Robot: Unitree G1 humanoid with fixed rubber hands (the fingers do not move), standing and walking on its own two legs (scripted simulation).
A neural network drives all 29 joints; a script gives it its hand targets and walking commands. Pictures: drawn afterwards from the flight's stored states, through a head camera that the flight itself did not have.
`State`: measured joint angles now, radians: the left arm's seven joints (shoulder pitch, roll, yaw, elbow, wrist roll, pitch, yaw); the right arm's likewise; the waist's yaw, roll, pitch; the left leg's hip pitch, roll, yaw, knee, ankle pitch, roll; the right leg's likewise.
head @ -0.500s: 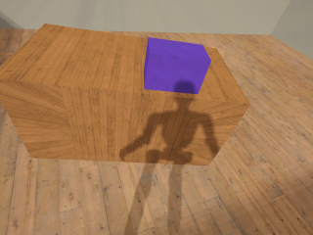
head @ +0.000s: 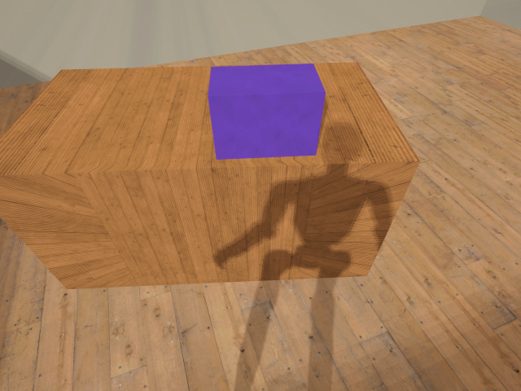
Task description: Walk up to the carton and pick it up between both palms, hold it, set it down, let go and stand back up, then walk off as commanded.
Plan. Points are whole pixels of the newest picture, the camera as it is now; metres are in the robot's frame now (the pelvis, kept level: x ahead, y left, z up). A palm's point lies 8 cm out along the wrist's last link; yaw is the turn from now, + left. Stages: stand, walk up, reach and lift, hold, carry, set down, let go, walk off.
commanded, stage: walk off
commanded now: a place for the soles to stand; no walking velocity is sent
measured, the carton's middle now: (264, 111) +0.86 +0.02 +0.00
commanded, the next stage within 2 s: stand in 1.52 s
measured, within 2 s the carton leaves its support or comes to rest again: neither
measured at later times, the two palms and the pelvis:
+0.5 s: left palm out of the picture +0.07 +0.33 -0.09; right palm out of the picture +0.09 -0.29 -0.10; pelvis +0.01 +0.01 +0.00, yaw -1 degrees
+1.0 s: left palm out of the picture +0.04 +0.35 -0.10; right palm out of the picture +0.06 -0.27 -0.09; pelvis -0.03 +0.03 +0.00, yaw -1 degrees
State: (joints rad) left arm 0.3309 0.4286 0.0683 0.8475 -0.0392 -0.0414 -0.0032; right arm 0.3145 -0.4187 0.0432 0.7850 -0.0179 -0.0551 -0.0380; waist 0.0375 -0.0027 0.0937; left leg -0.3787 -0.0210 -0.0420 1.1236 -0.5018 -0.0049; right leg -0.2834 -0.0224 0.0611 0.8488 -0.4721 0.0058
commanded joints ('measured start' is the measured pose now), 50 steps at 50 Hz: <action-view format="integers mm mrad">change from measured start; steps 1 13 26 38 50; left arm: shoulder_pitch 0 -29 -125 -55 -81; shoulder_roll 250 182 251 223 201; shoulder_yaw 48 43 42 54 52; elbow -43 -40 -39 -22 1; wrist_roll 61 22 52 54 39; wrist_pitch -14 24 -6 4 27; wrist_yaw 33 37 35 27 20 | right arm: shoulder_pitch -133 -86 -106 -199 -161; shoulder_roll -178 -230 -170 -190 -275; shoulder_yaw -123 -138 -129 -125 -148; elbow -39 -26 -2 -39 -6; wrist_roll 25 -1 20 -1 -7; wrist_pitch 4 -6 16 23 12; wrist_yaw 20 7 12 21 25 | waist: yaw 3 -20 -39 12 -12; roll -145 152 -123 49 134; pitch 51 -44 8 25 59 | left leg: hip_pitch -129 153 -4 -145 -127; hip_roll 48 345 38 131 331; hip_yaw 4 -364 8 -161 -470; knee -246 -646 -361 -504 -827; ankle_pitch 3 716 27 210 -81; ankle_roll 21 257 52 102 258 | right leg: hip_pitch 81 -158 25 26 -50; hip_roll -218 11 -194 -85 60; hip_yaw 306 16 253 194 -3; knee -361 117 -299 -296 57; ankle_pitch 716 -120 781 92 -35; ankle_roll -216 -45 -215 -125 -37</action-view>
